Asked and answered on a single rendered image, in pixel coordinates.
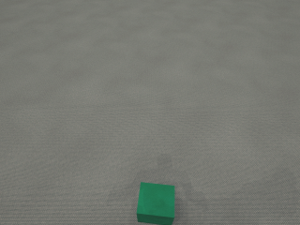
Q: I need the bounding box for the carton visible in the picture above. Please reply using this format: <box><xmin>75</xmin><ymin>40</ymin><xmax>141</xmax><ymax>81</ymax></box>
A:
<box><xmin>136</xmin><ymin>182</ymin><xmax>175</xmax><ymax>225</ymax></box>

